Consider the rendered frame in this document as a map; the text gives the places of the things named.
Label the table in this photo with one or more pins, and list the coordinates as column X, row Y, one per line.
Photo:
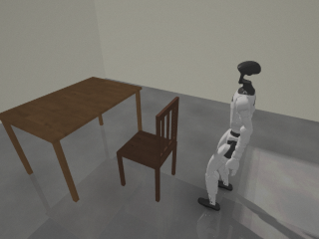
column 56, row 115

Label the chair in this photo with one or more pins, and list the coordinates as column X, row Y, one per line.
column 150, row 149

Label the left robot hand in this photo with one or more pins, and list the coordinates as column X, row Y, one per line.
column 231, row 164

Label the left robot forearm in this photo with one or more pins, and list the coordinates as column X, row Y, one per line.
column 243, row 140

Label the robot left foot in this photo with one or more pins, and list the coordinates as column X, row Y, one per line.
column 206, row 203

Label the robot left upper arm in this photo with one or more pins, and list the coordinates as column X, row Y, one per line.
column 243, row 107

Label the humanoid robot torso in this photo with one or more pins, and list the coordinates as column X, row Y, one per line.
column 235, row 123

